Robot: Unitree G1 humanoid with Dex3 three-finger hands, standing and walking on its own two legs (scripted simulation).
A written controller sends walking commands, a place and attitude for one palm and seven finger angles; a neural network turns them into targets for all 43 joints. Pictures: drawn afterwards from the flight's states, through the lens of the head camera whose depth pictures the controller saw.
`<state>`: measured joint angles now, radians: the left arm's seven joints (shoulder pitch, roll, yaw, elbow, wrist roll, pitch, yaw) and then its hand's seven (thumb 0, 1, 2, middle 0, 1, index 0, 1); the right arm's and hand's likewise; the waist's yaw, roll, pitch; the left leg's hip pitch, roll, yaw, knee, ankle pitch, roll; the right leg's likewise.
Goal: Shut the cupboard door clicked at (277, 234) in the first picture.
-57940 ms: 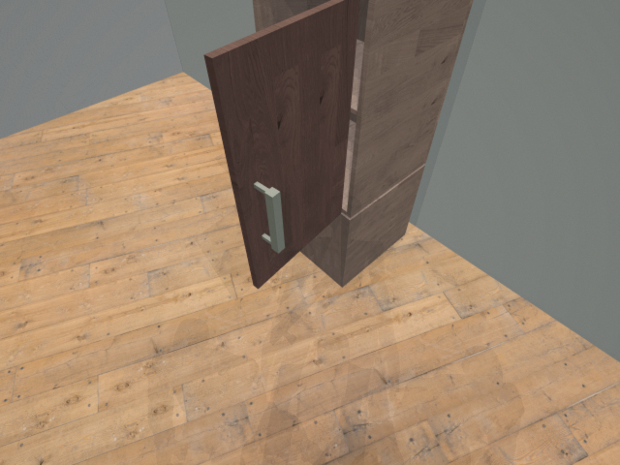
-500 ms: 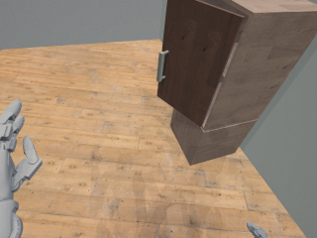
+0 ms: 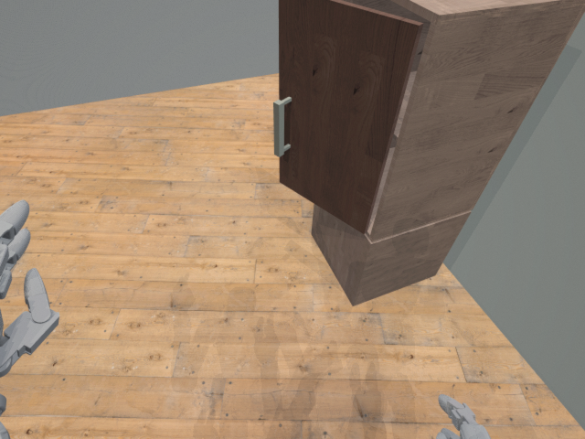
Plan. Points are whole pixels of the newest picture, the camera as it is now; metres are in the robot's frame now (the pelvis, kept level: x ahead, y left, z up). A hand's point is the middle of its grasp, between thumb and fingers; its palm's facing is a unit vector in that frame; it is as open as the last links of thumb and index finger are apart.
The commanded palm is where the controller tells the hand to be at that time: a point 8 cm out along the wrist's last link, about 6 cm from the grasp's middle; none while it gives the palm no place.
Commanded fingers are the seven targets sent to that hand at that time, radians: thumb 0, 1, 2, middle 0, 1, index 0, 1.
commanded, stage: stop stepping back and stand still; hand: left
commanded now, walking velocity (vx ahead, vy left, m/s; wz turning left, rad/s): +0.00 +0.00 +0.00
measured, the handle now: (283, 127) +0.94 +0.07 -0.09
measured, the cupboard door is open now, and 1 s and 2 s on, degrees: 26 26 26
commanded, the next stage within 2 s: let the arm hang, fingers relaxed in 0.14 s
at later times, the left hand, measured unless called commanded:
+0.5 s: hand out of the picture +0.08 +0.20 -0.15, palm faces -0.06 -0.98 -0.18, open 7.4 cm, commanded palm none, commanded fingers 0.00 0.90 0.90 -0.20 -0.30 -0.20 -0.30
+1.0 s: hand out of the picture -0.05 +0.24 -0.16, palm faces +0.02 -0.97 -0.25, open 7.3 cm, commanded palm none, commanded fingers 0.00 0.90 0.90 -0.20 -0.30 -0.20 -0.30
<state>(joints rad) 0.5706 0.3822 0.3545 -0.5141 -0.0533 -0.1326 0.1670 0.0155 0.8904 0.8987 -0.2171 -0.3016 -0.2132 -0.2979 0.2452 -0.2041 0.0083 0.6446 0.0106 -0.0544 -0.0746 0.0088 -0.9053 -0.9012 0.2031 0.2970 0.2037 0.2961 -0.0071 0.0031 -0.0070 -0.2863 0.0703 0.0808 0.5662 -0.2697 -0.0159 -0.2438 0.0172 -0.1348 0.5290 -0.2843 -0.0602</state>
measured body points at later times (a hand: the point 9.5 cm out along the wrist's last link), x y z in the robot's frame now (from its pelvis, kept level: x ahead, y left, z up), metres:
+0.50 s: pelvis -0.02 +0.03 +0.00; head +0.00 +0.04 +0.45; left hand +0.09 +0.25 -0.13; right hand +0.09 -0.22 -0.12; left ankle +0.02 +0.13 -0.73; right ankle +0.00 -0.08 -0.73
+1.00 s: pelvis -0.02 +0.05 +0.01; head -0.03 +0.04 +0.46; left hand -0.05 +0.29 -0.14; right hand -0.04 -0.18 -0.15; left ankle +0.02 +0.13 -0.73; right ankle +0.00 -0.08 -0.73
